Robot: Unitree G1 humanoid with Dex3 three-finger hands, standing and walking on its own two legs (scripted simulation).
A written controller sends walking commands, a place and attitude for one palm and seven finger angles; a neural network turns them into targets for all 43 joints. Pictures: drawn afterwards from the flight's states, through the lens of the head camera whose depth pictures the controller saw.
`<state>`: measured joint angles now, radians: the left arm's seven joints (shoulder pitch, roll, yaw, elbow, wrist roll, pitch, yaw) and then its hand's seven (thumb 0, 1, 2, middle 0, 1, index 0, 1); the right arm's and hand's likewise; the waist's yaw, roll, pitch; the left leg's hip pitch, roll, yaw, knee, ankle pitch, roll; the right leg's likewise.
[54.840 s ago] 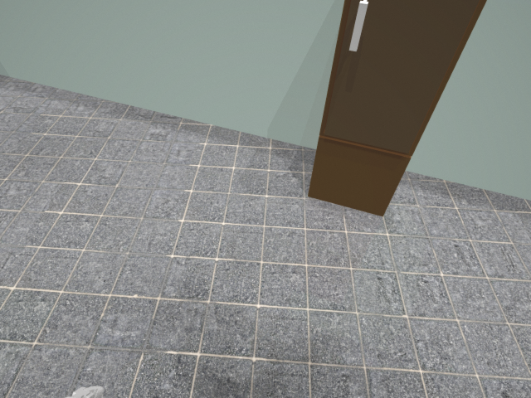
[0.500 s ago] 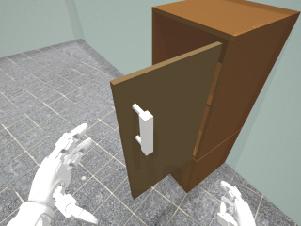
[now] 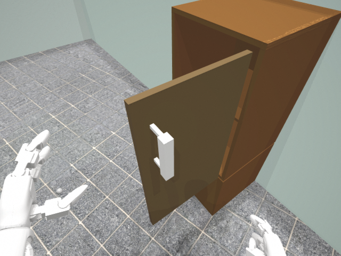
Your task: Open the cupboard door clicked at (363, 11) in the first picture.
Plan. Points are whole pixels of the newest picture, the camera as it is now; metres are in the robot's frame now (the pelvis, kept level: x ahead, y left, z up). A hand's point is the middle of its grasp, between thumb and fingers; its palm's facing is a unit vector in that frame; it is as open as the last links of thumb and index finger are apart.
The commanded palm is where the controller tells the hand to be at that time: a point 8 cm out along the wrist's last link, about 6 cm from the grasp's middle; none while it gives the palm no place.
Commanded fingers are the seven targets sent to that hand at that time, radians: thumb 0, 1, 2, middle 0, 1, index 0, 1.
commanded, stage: draw the hand back to the body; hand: left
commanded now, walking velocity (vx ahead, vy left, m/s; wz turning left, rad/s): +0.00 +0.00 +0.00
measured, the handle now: (161, 152) +0.32 +0.07 +0.10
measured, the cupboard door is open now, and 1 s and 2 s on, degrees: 90 90 90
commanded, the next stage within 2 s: step back with the hand held close in 0.62 s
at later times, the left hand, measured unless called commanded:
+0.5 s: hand (50, 179) +0.20 +0.25 +0.15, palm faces +0.45 -0.82 -0.37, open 7.6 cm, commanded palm +0.15 +0.29 +0.17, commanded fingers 0.00 0.90 0.90 -0.20 -0.30 -0.20 -0.30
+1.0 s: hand (47, 183) +0.19 +0.25 +0.15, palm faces +0.34 -0.81 -0.47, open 7.4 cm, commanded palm +0.14 +0.30 +0.18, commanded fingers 0.00 0.90 0.90 -0.20 -0.30 -0.20 -0.30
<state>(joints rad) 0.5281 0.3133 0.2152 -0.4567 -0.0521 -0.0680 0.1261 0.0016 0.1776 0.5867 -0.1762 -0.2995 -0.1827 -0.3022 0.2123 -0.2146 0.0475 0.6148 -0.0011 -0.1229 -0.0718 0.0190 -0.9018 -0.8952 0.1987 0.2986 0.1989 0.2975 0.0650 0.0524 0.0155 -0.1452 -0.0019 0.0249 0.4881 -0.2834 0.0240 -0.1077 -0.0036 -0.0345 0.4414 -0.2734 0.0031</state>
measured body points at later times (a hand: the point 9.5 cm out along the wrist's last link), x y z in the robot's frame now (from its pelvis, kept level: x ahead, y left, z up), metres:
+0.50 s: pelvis +0.01 -0.01 +0.00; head -0.01 -0.02 +0.45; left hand +0.17 +0.29 +0.17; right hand +0.20 -0.23 -0.08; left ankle -0.01 +0.10 -0.74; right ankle -0.02 -0.12 -0.74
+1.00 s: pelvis -0.02 +0.00 +0.00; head +0.00 -0.01 +0.45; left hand +0.17 +0.30 +0.17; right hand +0.16 -0.24 -0.08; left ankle -0.01 +0.10 -0.74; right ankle -0.02 -0.12 -0.74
